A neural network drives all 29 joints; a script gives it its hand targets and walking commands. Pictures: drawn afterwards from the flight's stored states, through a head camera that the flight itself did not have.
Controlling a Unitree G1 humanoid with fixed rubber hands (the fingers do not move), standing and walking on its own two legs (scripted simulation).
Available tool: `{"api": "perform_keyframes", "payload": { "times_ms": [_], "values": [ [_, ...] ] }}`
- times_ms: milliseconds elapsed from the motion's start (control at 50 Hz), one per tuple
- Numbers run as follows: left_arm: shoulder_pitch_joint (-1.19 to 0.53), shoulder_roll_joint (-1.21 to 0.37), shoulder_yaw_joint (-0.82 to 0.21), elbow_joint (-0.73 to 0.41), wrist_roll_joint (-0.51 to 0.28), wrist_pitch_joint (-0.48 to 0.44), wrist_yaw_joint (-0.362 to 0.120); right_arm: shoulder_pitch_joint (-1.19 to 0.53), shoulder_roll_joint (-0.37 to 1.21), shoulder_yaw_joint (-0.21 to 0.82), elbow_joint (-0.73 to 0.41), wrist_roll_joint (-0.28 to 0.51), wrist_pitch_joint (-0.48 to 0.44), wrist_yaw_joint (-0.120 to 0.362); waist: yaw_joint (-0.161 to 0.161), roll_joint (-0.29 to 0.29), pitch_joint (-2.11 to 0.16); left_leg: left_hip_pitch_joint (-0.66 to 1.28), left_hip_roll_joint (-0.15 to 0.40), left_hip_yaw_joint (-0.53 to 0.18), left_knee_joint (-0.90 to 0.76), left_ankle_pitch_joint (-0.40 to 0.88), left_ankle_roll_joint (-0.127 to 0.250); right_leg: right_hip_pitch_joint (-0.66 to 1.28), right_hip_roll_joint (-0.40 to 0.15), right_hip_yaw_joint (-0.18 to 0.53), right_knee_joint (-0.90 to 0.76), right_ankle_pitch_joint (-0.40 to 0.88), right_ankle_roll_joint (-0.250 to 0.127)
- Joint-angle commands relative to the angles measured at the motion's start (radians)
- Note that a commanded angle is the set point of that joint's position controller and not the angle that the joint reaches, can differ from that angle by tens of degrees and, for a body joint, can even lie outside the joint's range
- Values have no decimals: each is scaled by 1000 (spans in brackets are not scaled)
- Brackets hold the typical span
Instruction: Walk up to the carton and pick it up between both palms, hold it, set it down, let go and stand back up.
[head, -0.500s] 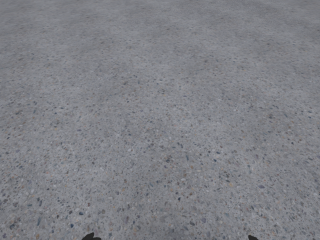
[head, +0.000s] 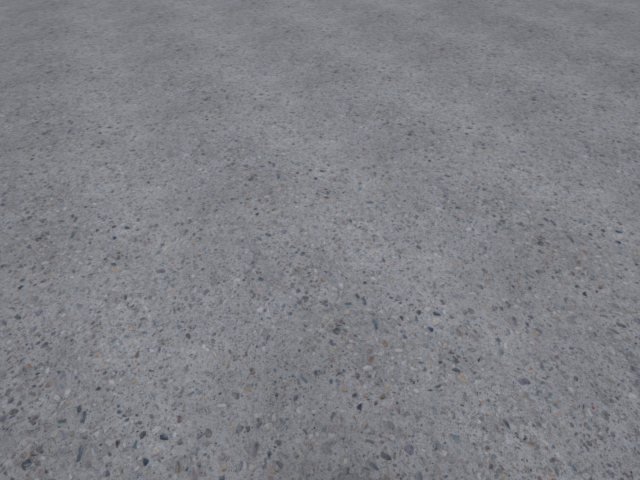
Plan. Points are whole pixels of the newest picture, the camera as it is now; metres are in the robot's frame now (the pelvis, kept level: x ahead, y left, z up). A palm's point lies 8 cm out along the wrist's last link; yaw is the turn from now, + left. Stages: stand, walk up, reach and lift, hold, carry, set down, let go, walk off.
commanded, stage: stand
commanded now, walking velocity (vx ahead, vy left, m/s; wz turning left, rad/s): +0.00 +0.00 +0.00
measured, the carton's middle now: out of the picture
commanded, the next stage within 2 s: walk up in 0.62 s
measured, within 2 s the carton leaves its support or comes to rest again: neither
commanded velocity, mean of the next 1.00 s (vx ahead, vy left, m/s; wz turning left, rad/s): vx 0.00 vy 0.00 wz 0.00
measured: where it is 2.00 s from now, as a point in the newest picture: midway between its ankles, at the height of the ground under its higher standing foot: outside the picture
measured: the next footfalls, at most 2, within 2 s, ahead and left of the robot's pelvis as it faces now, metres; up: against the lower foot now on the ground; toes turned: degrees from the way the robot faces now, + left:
left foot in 1.22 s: -0.08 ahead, +0.15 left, +0.00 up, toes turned +12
right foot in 1.66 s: -0.11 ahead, -0.04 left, +0.00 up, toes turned +29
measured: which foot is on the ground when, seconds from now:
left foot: down 0.00-0.98, up 1.00-1.00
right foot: down 0.00-1.00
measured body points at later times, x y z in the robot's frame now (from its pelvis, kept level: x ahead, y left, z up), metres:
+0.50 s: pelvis +0.00 -0.01 +0.01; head +0.01 -0.01 +0.46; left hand +0.09 +0.28 -0.12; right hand +0.08 -0.29 -0.12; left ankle +0.00 +0.12 -0.72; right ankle +0.00 -0.12 -0.72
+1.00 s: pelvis -0.04 -0.01 +0.00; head +0.02 -0.01 +0.45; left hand +0.08 +0.30 -0.11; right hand +0.09 -0.31 -0.12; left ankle +0.00 +0.12 -0.72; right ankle +0.00 -0.12 -0.72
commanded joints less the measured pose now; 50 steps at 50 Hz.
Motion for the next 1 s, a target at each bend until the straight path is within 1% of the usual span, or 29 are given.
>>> {"api": "perform_keyframes", "payload": {
  "times_ms": [0,20,40,100,160,180,220,260,300,320,340,380,480,540,580,640,660,680,760,780,800,820,840,880,900,920,940,960,980],
  "values": [
    [0,113,25,-59,0,-23,6,4,-102,-24,-66,-2,-20,-3,-1,-17,4,-13,56,-73,-156,132,44,13,-49,61,-126,124,-41],
    [10,102,24,-50,1,-22,7,6,-112,-27,-56,3,-21,-4,3,15,-12,-6,58,-73,-160,111,43,24,-52,64,-134,121,-41],
    [10,111,25,-43,-2,-24,4,12,-111,-25,-50,0,-23,-6,1,2,4,-6,56,-74,-161,122,41,26,-53,66,-142,125,-39],
    [13,110,25,-24,-2,-28,4,16,-111,-25,-30,5,-29,-6,0,15,-25,24,51,-61,-163,132,41,41,-60,70,-146,156,-42],
    [17,122,26,-1,-1,-33,9,36,-122,-31,-6,5,-29,-6,-8,-6,-28,37,57,-67,-165,172,41,54,-66,67,-159,179,-43],
    [2,162,37,-7,1,-38,10,24,-170,-45,-10,0,-33,-10,-2,-4,7,30,59,-68,-167,175,42,40,-69,71,-162,188,-43],
    [-17,205,48,-11,3,-46,16,6,-207,-54,-12,0,-41,-11,-5,-6,-1,55,69,-69,-159,202,43,40,-79,73,-164,195,-50],
    [-21,189,42,6,-2,-46,15,3,-187,-45,3,0,-44,-10,-4,11,12,41,69,-74,-179,192,46,53,-79,78,-173,198,-48],
    [-32,220,52,8,0,-55,13,-10,-224,-54,11,0,-50,-10,0,13,-12,58,77,-78,-178,189,50,67,-80,77,-173,195,-49],
    [-37,239,56,14,1,-58,13,-23,-242,-61,7,-1,-54,-10,-4,-10,-13,58,84,-83,-178,188,52,75,-84,74,-173,200,-49],
    [-52,265,63,16,2,-60,12,-32,-253,-60,8,-2,-57,-10,-6,-13,-14,66,83,-80,-176,195,53,68,-85,72,-176,190,-51],
    [-67,270,65,25,-1,-61,12,-37,-264,-58,23,-1,-62,-10,-2,11,-16,63,83,-80,-179,198,54,83,-95,81,-182,196,-57],
    [-92,278,55,58,-4,-57,3,-51,-278,-47,51,4,-54,-7,-1,-5,-10,75,90,-89,-196,202,56,96,-100,87,-201,196,-61],
    [-113,295,53,75,-7,-51,0,-84,-301,-41,58,3,-55,-5,6,12,-3,63,91,-99,-223,185,56,117,-100,87,-216,187,-60],
    [-135,316,52,82,-8,-49,-4,-99,-320,-39,67,7,-56,-2,3,-9,2,75,90,-95,-228,187,50,108,-100,91,-234,174,-57],
    [-159,332,47,101,-13,-48,-8,-107,-330,-32,87,9,-56,-1,-3,8,1,85,94,-101,-248,206,43,125,-102,92,-250,189,-50],
    [-155,340,47,111,-13,-51,-9,-111,-343,-33,96,8,-56,-1,4,20,8,84,96,-102,-261,204,45,131,-101,92,-253,183,-48],
    [-168,346,48,119,-14,-53,-11,-125,-336,-27,101,9,-56,1,3,-1,-5,91,97,-102,-269,208,41,144,-103,93,-256,183,-47],
    [-169,346,36,145,-15,-50,-14,-139,-351,-23,120,10,-57,2,9,14,1,106,99,-103,-287,214,38,162,-110,96,-283,215,-42],
    [-180,357,39,150,-14,-52,-12,-130,-349,-20,129,15,-56,2,-1,-2,-14,119,99,-100,-289,216,36,165,-109,97,-282,220,-39],
    [-243,380,75,79,-44,-19,-15,-146,-417,-36,62,15,-31,13,3,-2,90,-55,53,-165,-196,538,46,174,-110,50,-149,428,-52],
    [-231,370,74,61,-50,-5,-13,-115,-406,-39,58,24,-19,12,-5,-1,59,-47,53,-148,-180,607,45,187,-114,28,-119,458,-62],
    [-220,362,74,55,-53,3,-11,-104,-405,-43,50,29,-11,11,-3,28,38,-41,53,-151,-187,600,47,204,-111,18,-105,453,-70],
    [-160,360,75,44,-51,17,-9,-133,-412,-51,2,28,-3,13,19,33,-69,31,63,-167,-132,625,59,181,-110,18,-80,436,-87],
    [-159,363,86,28,-48,24,-9,-131,-420,-55,-16,27,3,14,23,14,-99,-9,66,-190,-130,571,69,207,-111,26,-72,369,-92],
    [-152,372,94,24,-42,31,-7,-129,-411,-55,-32,26,10,16,27,1,-102,-57,48,-187,-89,481,65,226,-142,52,-91,326,-117],
    [-154,399,103,10,-36,34,-8,-120,-387,-55,-48,22,17,19,32,-61,-117,-76,-2,-127,12,389,48,222,-220,105,-150,327,-163],
    [-175,429,113,-9,-25,33,-7,-104,-371,-56,-65,17,25,22,32,-188,-129,-77,-67,-40,204,156,28,188,-359,195,-239,424,-241],
    [-199,442,118,-36,-11,26,-5,-76,-356,-58,-79,6,36,23,30,-254,-109,-136,-60,-25,375,-209,20,146,-485,273,-294,559,-322]
  ]
}}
